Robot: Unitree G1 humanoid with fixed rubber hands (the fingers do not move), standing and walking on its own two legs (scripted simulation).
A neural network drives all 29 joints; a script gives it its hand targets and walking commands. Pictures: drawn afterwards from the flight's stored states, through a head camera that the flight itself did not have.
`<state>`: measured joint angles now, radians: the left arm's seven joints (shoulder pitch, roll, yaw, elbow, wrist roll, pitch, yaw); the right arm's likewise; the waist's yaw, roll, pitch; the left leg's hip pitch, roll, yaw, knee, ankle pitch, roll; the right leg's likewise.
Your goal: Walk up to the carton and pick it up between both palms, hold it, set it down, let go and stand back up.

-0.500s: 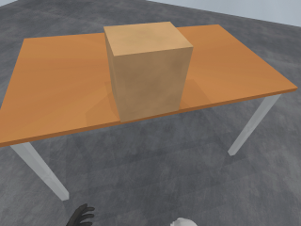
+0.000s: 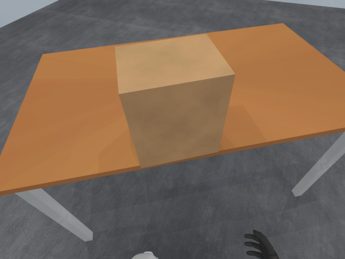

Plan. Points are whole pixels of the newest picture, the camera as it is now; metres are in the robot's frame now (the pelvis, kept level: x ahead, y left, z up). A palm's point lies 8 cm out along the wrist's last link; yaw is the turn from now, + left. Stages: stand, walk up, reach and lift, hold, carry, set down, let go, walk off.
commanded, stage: walk up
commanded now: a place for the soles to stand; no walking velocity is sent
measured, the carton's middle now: (171, 104) +0.50 +0.03 +0.07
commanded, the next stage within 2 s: none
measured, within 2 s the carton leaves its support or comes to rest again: neither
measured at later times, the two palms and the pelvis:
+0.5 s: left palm out of the picture +0.13 +0.25 -0.11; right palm out of the picture +0.15 -0.18 -0.10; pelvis +0.02 +0.04 +0.00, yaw -3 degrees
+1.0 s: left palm out of the picture +0.13 +0.25 -0.11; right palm out of the picture +0.10 -0.19 -0.10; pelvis +0.02 +0.03 +0.00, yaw -2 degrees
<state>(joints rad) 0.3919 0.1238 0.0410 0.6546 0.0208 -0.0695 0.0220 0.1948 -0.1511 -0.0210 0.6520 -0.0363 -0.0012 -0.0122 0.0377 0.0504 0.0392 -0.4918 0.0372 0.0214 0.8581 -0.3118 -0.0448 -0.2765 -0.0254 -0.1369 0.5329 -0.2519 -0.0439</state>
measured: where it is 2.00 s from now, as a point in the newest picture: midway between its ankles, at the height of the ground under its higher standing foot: outside the picture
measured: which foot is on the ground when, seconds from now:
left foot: up 0.00-0.04, down 0.06-1.00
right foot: down 0.00-0.94, up 0.96-1.00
